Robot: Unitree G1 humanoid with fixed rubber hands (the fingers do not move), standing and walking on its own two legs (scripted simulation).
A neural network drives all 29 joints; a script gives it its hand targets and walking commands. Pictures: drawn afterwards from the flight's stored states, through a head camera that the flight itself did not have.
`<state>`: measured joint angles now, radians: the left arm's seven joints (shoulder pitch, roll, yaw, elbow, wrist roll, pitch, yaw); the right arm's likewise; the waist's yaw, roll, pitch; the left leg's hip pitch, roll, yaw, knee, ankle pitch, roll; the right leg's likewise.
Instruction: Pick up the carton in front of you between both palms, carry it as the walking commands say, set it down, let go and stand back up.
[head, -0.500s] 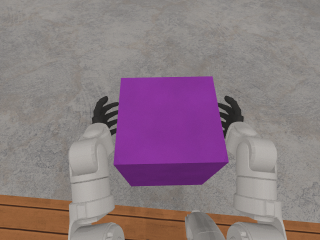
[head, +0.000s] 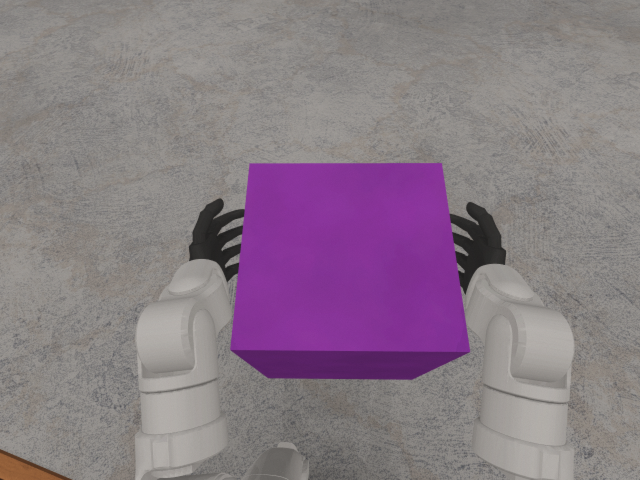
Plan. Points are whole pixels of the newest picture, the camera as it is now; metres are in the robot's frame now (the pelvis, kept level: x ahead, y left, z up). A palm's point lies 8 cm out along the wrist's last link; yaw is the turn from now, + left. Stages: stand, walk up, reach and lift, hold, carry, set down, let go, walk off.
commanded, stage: carry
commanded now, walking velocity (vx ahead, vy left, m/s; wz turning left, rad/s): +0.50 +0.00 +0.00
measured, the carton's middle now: (342, 286) +0.34 +0.03 +0.03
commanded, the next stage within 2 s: none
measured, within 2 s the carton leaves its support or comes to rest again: neither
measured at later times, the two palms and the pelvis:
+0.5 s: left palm (310, 131) +0.69 +0.10 -0.01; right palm (475, 149) +0.66 -0.20 -0.01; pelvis +0.35 -0.01 -0.08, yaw -3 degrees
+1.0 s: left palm (313, 41) +0.94 +0.12 +0.02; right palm (454, 49) +0.92 -0.18 +0.03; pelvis +0.68 -0.02 -0.07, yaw -3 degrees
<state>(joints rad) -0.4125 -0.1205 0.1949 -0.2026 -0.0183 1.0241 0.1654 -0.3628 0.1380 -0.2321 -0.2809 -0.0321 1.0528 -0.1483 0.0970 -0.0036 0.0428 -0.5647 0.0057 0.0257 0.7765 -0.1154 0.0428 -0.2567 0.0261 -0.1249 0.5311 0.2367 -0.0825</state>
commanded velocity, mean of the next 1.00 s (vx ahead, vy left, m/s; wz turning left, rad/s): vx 0.48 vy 0.00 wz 0.00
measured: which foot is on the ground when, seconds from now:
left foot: up 0.00-0.10, down 0.12-0.52, up 0.54-0.92, down 0.94-1.00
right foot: down 0.00-0.12, up 0.14-0.48, down 0.50-0.98, up 1.00-1.00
